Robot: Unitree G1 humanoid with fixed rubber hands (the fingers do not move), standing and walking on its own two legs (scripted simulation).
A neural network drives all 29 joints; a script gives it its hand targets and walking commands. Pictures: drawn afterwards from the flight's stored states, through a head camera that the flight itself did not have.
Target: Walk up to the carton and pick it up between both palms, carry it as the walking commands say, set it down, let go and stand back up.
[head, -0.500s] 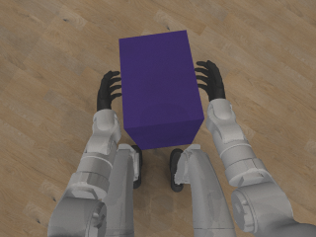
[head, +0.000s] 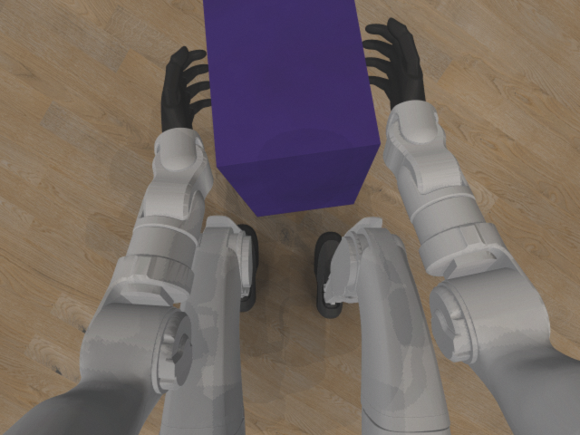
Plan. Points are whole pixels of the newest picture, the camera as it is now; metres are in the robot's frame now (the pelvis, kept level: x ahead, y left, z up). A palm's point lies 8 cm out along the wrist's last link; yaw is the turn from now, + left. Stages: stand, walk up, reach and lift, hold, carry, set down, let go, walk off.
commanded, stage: set down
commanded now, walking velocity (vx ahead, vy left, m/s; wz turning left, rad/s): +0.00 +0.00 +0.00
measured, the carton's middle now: (292, 112) +0.48 +0.01 -0.28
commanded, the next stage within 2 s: none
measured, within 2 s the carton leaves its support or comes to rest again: neither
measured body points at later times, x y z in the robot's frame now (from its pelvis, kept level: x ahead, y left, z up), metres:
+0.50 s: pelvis -0.03 +0.00 -0.08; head +0.33 +0.00 +0.18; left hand +0.49 +0.15 -0.25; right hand +0.53 -0.12 -0.23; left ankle +0.13 +0.11 -0.50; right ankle +0.11 -0.09 -0.50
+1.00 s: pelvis -0.02 -0.01 -0.13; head +0.33 -0.03 +0.14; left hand +0.52 +0.14 -0.28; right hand +0.56 -0.14 -0.27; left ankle +0.13 +0.11 -0.50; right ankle +0.11 -0.09 -0.50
